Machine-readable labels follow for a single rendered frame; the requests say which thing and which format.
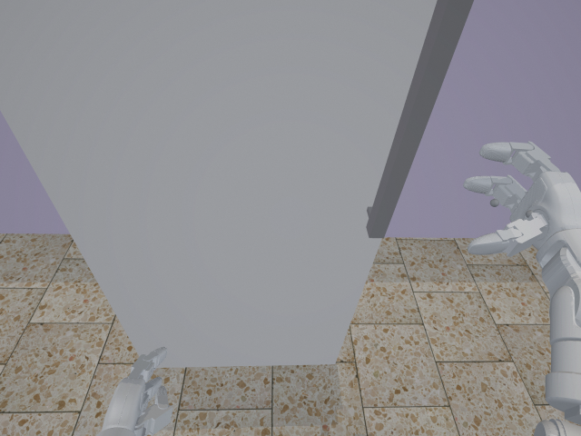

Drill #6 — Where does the robot left hand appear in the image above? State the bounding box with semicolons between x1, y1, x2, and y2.
102;347;173;436

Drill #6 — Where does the handle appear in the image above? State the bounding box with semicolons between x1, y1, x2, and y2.
366;0;474;238

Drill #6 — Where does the right robot forearm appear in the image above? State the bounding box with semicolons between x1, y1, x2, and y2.
536;228;581;425

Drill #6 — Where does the fridge door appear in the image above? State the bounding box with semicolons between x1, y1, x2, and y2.
0;0;438;368

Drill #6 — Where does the robot right hand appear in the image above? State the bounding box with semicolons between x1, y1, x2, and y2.
463;141;581;257

